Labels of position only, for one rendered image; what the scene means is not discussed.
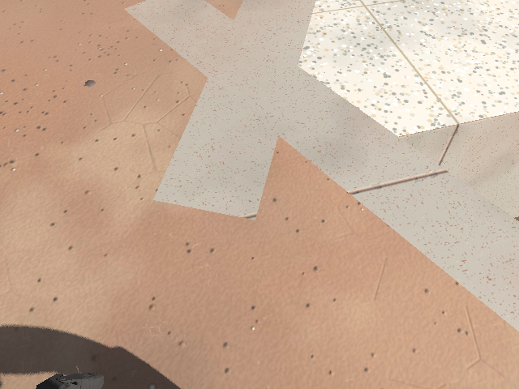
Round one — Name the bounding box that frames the left robot hand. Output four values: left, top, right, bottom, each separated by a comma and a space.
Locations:
36, 373, 104, 389

